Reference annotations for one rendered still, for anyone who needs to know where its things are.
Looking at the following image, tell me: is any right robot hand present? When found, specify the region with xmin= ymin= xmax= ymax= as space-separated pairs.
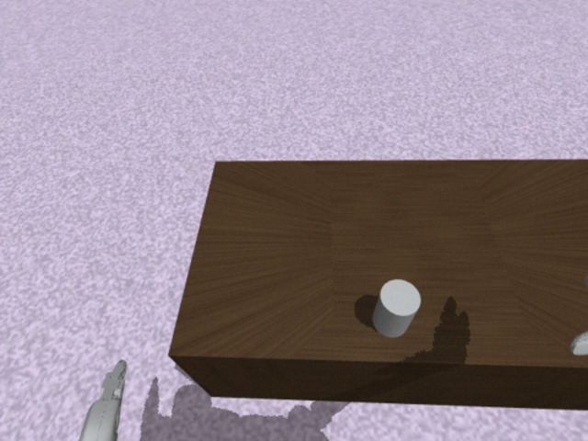
xmin=570 ymin=275 xmax=588 ymax=356

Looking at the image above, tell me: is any can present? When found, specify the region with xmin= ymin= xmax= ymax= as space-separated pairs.
xmin=372 ymin=279 xmax=421 ymax=338

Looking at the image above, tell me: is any left robot hand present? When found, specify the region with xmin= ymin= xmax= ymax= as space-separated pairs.
xmin=79 ymin=360 xmax=127 ymax=441

